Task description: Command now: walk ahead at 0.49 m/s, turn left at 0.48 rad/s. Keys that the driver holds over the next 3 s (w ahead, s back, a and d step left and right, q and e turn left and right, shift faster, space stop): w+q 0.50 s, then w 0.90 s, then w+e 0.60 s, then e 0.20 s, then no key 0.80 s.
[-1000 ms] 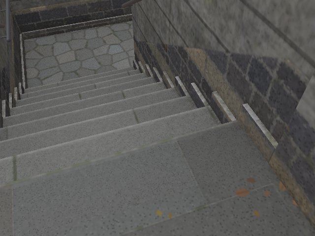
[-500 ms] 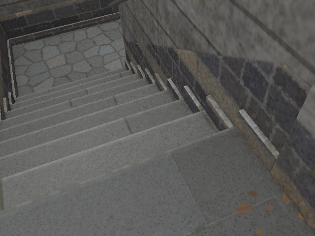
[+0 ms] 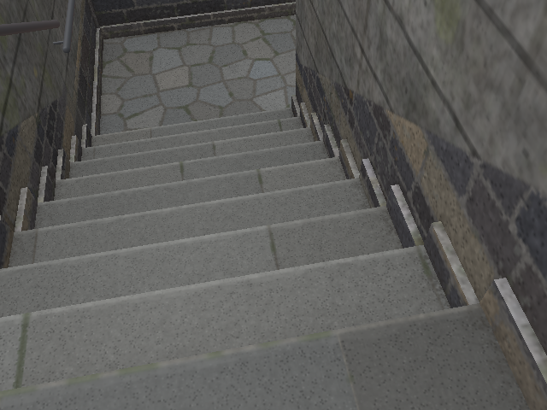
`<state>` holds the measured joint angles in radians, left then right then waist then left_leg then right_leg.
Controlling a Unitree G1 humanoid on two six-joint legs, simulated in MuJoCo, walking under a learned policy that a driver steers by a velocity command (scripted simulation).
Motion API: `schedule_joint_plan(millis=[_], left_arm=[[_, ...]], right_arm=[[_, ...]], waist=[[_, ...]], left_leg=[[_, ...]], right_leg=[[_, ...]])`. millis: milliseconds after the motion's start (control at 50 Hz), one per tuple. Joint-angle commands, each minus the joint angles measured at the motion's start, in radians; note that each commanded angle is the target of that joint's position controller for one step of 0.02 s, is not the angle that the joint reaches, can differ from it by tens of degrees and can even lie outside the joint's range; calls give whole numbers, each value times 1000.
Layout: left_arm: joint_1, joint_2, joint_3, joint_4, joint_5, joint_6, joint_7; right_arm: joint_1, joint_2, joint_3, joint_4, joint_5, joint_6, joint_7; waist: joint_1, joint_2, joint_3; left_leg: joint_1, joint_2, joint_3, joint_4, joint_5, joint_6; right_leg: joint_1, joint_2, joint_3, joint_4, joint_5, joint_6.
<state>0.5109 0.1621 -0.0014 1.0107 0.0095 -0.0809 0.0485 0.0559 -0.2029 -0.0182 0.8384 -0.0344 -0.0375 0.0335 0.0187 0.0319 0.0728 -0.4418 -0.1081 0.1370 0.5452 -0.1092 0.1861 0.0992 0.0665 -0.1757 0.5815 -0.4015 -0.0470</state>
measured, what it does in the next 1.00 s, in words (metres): walks ahead, turning left: right foot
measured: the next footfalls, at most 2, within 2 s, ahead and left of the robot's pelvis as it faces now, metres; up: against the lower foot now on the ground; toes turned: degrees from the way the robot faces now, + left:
right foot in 0.54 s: +0.48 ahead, -0.07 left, +0.00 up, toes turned +24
left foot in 1.04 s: +0.50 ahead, +0.16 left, +0.00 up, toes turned +26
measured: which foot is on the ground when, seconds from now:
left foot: down 0.00-0.54, up 0.56-1.00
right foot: down 0.00-0.00, up 0.02-0.52, down 0.54-1.00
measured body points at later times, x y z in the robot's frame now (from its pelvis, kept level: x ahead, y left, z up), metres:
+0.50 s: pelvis +0.26 -0.02 +0.02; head +0.30 +0.00 +0.46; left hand +0.43 +0.26 -0.07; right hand +0.27 -0.31 -0.10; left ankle +0.11 +0.02 -0.71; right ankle +0.44 -0.09 -0.69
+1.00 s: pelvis +0.48 +0.04 +0.02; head +0.47 +0.04 +0.47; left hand +0.31 +0.24 -0.12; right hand +0.76 -0.08 -0.07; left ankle +0.49 +0.16 -0.67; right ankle +0.44 -0.08 -0.71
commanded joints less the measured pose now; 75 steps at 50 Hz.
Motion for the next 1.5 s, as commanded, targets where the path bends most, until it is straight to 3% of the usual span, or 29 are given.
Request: schedule_joint_plan(millis=[20,40,80,120,300,420,480,520,540,560,580,620,680,800,840,960,1000,1040,1060,1080,1100,1120,1160,1180,1200,1300,1420,1480,1500], left_arm=[[-130,100,28,-157,22,-24,-9],[-68,131,31,-188,0,-23,-18],[-175,212,45,-212,11,-39,-36],[-183,175,41,-217,36,-2,-39],[-455,153,34,-328,32,68,-43],[-635,170,18,-383,14,60,-58],[-544,218,24,-379,4,35,-43],[-295,240,34,-314,15,21,-34],[-128,295,49,-293,26,3,-21],[-97,354,67,-307,17,7,-13],[-92,324,75,-287,-6,29,-22],[-230,199,54,-303,11,35,-38],[-219,182,47,-267,14,15,-43],[-102,194,41,-197,-19,-10,-50],[-78,206,45,-182,-9,8,-55],[29,227,48,-166,-4,15,-57],[8,243,52,-175,-3,22,-45],[-50,276,62,-188,-15,21,-42],[-111,290,73,-197,-23,16,-37],[-58,191,63,-224,-18,10,-33],[19,161,58,-207,-1,16,-14],[42,177,62,-208,1,30,-11],[-89,236,85,-215,15,59,-6],[-68,220,87,-189,22,79,-10],[-90,212,88,-181,22,91,-20],[-267,143,76,-208,29,87,-85],[-392,131,42,-227,7,88,-67],[-267,142,44,-163,10,72,-43],[-126,149,48,-104,27,65,-41]], right_arm=[[393,-248,-81,66,3,5,-21],[360,-272,-91,64,24,8,-27],[225,-163,-71,24,27,14,-33],[221,-133,-58,27,28,-5,-37],[432,-189,-60,49,40,-28,-41],[497,-207,-64,44,26,-10,-55],[438,-234,-68,17,14,-6,-73],[358,-258,-75,-7,29,-7,-67],[345,-208,-61,-38,48,-23,-53],[501,-101,-43,-36,59,-35,-53],[556,-193,-60,-13,31,-33,-57],[390,-201,-64,-37,15,-29,-45],[308,-149,-52,-67,4,0,-34],[109,-86,-29,-150,1,22,-12],[105,-65,-18,-140,1,34,-1],[22,-120,-42,-131,-10,38,-19],[76,-98,-41,-104,-14,34,-23],[338,-88,-49,0,-24,24,-35],[530,-109,-63,66,-26,11,-40],[489,-193,-75,85,-13,-4,-39],[441,-176,-58,54,26,-14,-24],[444,-235,-80,72,31,-15,-28],[300,-162,-60,59,23,-29,-30],[283,-173,-61,63,-11,-39,-26],[290,-172,-61,66,-13,-44,-30],[286,-133,-43,101,32,-82,-57],[407,-154,-41,137,-17,-47,-84],[478,-150,-38,179,-28,-23,-105],[491,-154,-35,194,-19,-11,-107]], waist=[[-139,137,-243],[-109,105,-336],[-54,-73,-39],[18,-138,13],[-70,18,-33],[-130,74,-11],[-68,90,-30],[37,61,-145],[107,-40,-258],[36,-249,-403],[29,-297,-419],[13,-121,-139],[-12,-119,-45],[-12,-149,-50],[-13,-141,-64],[14,-102,-16],[-20,-125,-35],[-147,-99,-121],[-254,-30,-154],[-140,192,-82],[-61,44,-44],[-52,110,-72],[-5,14,83],[13,17,67],[19,-5,49],[30,14,-5],[-88,42,76],[-104,5,49],[-47,-16,8]], left_leg=[[686,344,-575,25,431,168],[749,432,-826,-161,121,324],[421,376,-714,-344,-177,239],[240,291,-580,-354,-1,171],[315,174,-466,-272,375,-2],[466,177,-526,-200,494,2],[469,191,-560,-120,587,11],[366,128,-504,102,781,-37],[236,92,-467,354,572,-66],[20,-53,-326,657,-305,-117],[-108,-49,-296,781,-466,-115],[-150,18,-289,727,-275,-116],[-113,60,-259,554,-249,-125],[-118,113,-165,294,-46,-129],[-43,108,-124,303,32,-133],[-101,113,-103,390,41,-109],[16,78,-69,334,-52,-91],[422,20,-32,227,-87,-62],[605,47,-70,99,-28,-36],[627,301,-417,-43,337,23],[546,398,-540,-12,741,50],[507,459,-587,-108,480,149],[258,412,-557,-146,275,146],[188,398,-530,-109,204,145],[147,371,-485,-97,175,116],[-96,179,-286,-13,-271,2],[64,211,-286,269,-185,4],[234,202,-245,558,65,12],[241,182,-202,748,203,14]], right_leg=[[-631,-7,86,974,-138,13],[-794,-7,255,1049,-79,14],[-829,-98,246,844,54,5],[-717,-148,250,696,56,37],[-786,-138,178,279,395,86],[-787,-64,180,75,371,73],[-636,-43,223,-14,266,43],[-294,-5,197,-60,301,7],[-58,-170,373,-118,280,-49],[195,-448,700,-122,364,-148],[144,-480,899,-185,184,-227],[-131,-361,679,-293,29,-203],[-257,-284,504,-337,257,-179],[-258,-260,388,-381,500,-163],[-308,-243,329,-376,560,-154],[-234,-299,359,-244,553,-183],[-267,-272,308,-127,733,-182],[-466,-220,213,175,985,-135],[-614,-168,193,447,821,-96],[-809,-38,204,726,-65,-52],[-845,-12,344,763,-132,-61],[-883,-19,316,782,-167,-35],[-872,-76,348,670,-69,1],[-819,-81,351,662,27,1],[-781,-78,344,622,118,-6],[-489,-21,211,199,839,-17],[-506,-37,170,-41,749,-1],[-408,-82,157,-290,713,-33],[-278,-72,131,-397,705,-54]])
Over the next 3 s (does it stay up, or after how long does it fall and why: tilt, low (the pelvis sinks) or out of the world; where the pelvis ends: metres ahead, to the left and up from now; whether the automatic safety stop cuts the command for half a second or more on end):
stays up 1.02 0.31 -0.33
